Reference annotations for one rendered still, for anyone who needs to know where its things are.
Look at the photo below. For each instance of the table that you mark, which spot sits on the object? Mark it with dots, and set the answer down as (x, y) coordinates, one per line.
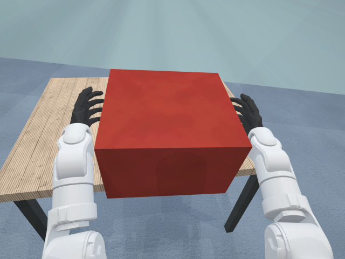
(27, 173)

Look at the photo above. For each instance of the carton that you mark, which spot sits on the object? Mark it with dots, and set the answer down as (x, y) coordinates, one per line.
(165, 133)

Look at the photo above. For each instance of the right robot hand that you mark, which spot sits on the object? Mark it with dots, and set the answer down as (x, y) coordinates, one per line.
(250, 117)

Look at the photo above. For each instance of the robot left forearm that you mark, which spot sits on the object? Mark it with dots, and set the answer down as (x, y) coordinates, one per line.
(73, 179)

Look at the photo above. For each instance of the robot right forearm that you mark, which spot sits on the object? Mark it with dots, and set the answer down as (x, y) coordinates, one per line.
(283, 201)

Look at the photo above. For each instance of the left robot hand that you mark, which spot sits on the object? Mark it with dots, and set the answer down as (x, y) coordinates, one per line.
(81, 112)

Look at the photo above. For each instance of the right robot upper arm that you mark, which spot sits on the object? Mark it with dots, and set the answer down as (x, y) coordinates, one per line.
(285, 240)

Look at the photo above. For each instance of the left robot upper arm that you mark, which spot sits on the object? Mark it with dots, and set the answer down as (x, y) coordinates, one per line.
(85, 245)

